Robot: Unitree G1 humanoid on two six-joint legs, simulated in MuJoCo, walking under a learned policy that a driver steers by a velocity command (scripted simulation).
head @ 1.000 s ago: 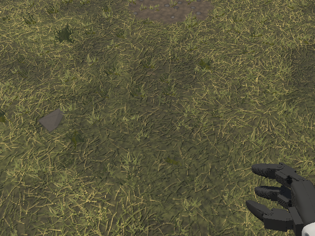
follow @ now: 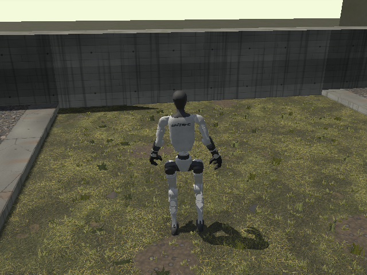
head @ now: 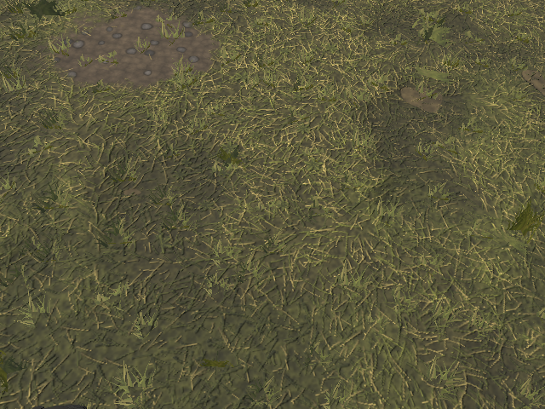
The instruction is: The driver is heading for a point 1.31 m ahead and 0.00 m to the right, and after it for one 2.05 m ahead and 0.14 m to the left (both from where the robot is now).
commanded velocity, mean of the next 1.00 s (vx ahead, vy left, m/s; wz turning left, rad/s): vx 0.00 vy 0.00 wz -0.04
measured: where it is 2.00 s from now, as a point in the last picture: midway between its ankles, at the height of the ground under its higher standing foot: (333, 386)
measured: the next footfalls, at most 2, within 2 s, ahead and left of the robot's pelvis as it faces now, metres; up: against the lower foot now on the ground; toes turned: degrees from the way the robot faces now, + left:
right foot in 0.44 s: +0.14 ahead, -0.12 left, +0.00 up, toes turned +23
left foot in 0.80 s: +0.07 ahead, +0.11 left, +0.00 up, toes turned -6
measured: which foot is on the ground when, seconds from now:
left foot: down 0.00-0.50, up 0.52-0.78, down 0.80-1.00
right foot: up 0.00-0.42, down 0.44-0.82, up 0.84-1.00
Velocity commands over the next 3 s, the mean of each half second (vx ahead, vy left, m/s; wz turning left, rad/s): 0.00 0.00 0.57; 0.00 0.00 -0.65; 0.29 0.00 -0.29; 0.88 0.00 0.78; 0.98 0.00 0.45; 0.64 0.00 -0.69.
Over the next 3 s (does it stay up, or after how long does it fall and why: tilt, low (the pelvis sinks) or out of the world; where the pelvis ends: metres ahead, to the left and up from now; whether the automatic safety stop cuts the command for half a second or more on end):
stays up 1.32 0.13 -0.01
